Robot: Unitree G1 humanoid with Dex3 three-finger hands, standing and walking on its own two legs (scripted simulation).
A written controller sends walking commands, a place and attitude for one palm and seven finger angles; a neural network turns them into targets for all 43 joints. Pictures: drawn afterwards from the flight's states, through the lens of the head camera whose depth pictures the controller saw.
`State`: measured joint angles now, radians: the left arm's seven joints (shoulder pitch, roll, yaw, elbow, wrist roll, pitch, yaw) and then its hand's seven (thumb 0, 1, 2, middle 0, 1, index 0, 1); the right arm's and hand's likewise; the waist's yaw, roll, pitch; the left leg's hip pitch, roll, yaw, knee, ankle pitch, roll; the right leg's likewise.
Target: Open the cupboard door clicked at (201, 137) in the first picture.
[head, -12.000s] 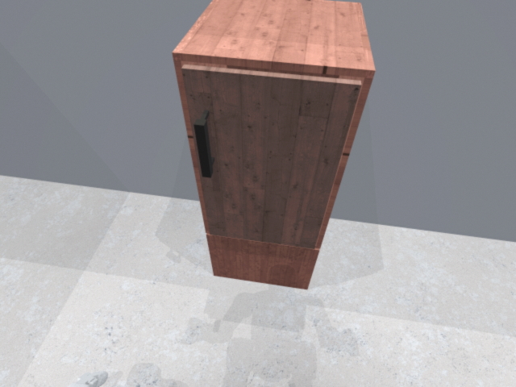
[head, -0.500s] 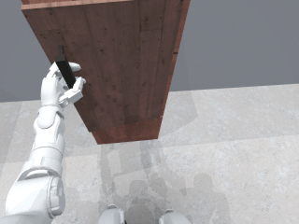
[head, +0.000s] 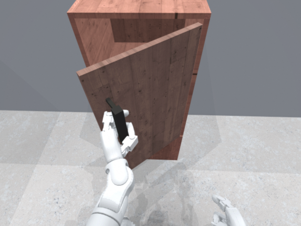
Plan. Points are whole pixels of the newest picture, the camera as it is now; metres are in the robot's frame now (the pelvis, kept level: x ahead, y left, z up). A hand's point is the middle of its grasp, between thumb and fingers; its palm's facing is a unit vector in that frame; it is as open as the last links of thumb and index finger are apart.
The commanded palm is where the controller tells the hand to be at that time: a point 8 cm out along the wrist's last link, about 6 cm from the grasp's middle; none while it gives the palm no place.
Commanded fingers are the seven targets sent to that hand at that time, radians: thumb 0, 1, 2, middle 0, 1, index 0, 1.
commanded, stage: pull the door open along its arc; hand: left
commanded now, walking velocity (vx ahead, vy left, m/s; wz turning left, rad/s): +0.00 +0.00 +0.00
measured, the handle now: (117, 123) +0.38 +0.11 +0.06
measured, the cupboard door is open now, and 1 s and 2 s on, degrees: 39 46 52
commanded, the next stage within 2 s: open thumb and fingers to let go in 0.16 s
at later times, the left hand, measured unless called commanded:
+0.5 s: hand (143, 145) +0.31 +0.03 +0.06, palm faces +0.36 -0.93 -0.03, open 6.9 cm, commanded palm +0.26 +0.07 +0.06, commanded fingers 0.00 -0.01 0.51 -0.34 -1.25 -0.34 -1.25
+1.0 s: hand (143, 147) +0.31 +0.03 +0.06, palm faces +0.30 -0.95 -0.04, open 14.8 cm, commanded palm +0.26 +0.07 +0.06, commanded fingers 0.00 -0.50 0.30 -0.17 -0.40 -0.17 -0.40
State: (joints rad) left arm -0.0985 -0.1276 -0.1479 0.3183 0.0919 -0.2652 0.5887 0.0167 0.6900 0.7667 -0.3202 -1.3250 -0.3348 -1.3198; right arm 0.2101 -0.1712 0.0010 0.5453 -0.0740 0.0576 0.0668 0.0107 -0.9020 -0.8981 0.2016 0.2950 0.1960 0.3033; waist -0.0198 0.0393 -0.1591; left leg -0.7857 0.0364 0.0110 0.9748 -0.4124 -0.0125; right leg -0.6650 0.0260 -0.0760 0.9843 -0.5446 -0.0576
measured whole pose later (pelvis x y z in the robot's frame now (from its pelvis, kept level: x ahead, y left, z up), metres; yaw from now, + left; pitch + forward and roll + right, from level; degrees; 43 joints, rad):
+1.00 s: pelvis +0.00 -0.02 +0.00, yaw +2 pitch +12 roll +1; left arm 0.04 -0.10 -0.25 0.20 0.08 -0.24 0.56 -0.01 -0.47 0.31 -0.24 -0.85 -0.25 -0.85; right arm 0.21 -0.19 0.00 0.57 -0.07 0.00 0.02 0.01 -0.90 -0.90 0.20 0.29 0.19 0.30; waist -0.02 0.05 -0.15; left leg -0.76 0.02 -0.02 0.95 -0.40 -0.04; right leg -0.64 0.02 -0.10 0.99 -0.56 -0.09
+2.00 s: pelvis -0.01 +0.01 -0.01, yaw +0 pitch +11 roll +0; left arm 0.35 0.04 -0.29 -0.09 0.01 -0.33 0.13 -0.02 -0.50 0.30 -0.19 -0.32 -0.20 -0.32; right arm 0.24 -0.20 0.03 0.41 -0.02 0.03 0.03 0.01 -0.90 -0.90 0.20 0.30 0.20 0.30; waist -0.02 0.04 -0.12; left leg -0.79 0.02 0.01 1.03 -0.43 0.00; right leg -0.67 0.02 -0.06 1.04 -0.56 -0.04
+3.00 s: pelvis +0.00 +0.02 +0.01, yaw +0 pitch +7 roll -2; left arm 0.61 0.23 0.03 -0.40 -0.23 -0.21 -0.13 -0.02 -0.47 0.31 -0.15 -0.30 -0.16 -0.30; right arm 0.29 -0.23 0.03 0.40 0.04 -0.06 -0.06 0.02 -0.90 -0.90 0.20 0.30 0.20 0.30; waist 0.01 0.07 -0.13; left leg -0.64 0.03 -0.01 0.94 -0.41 0.01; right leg -0.50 0.03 -0.08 0.90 -0.52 -0.04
